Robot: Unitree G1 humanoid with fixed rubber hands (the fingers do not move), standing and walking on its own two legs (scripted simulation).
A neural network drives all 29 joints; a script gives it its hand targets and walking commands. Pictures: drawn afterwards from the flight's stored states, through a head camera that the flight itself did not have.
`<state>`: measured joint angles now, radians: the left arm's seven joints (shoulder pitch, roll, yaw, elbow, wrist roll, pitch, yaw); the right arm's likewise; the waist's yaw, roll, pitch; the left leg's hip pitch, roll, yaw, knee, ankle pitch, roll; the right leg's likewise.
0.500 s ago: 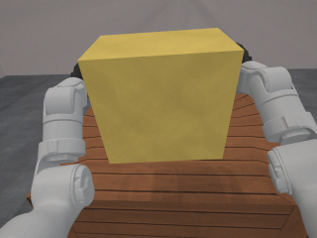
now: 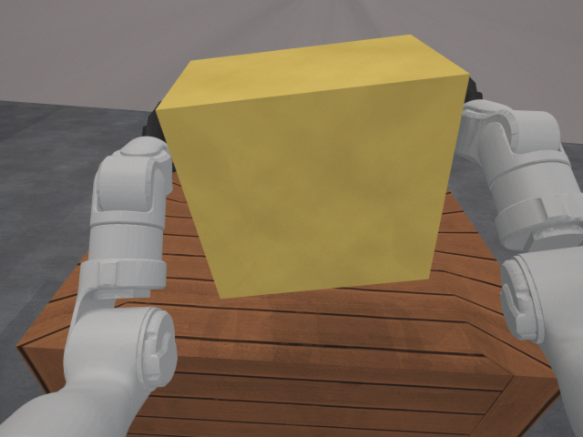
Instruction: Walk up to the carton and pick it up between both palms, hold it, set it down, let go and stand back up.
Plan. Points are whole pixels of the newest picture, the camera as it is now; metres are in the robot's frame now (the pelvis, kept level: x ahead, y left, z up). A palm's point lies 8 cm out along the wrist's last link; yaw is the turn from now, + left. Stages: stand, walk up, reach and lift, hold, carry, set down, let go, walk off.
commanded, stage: hold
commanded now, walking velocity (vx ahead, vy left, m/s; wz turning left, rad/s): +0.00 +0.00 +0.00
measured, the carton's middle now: (311, 171) +0.37 -0.02 +0.26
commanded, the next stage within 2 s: none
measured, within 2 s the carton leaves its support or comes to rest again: neither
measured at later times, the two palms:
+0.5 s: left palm (155, 121) +0.36 +0.17 +0.32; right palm (472, 131) +0.36 -0.20 +0.33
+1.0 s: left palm (156, 158) +0.37 +0.18 +0.27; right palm (457, 123) +0.37 -0.19 +0.33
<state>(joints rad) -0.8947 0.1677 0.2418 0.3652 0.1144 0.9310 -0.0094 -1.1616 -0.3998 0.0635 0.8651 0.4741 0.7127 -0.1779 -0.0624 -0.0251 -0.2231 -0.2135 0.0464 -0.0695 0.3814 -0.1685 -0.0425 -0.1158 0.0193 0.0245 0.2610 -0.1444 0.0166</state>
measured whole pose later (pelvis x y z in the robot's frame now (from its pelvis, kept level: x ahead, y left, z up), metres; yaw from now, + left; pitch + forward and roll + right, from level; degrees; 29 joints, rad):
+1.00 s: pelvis -0.01 +0.00 +0.00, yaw +0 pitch +1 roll -2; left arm -0.93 0.18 0.20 0.43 0.08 0.91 0.02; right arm -1.20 -0.41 0.04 0.95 0.45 0.70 -0.16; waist -0.06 -0.04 -0.23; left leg -0.26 0.04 -0.09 0.41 -0.17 -0.04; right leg -0.16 0.02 0.03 0.29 -0.15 0.02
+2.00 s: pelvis -0.01 +0.00 +0.00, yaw +1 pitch +0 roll -2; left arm -0.88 0.19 0.17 0.35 0.07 0.93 0.03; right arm -1.15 -0.40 0.04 0.87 0.47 0.72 -0.17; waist -0.07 -0.06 -0.22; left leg -0.26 0.03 -0.11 0.43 -0.18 -0.04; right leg -0.14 0.03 0.04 0.29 -0.15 0.02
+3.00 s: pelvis +0.00 +0.00 +0.00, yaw +1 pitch +1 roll -2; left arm -0.91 0.21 0.18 0.36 0.06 0.93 0.02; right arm -1.18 -0.39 0.00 0.90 0.46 0.70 -0.18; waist -0.07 -0.10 -0.23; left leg -0.25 0.03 -0.12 0.40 -0.17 -0.04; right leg -0.15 0.03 0.04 0.28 -0.15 0.01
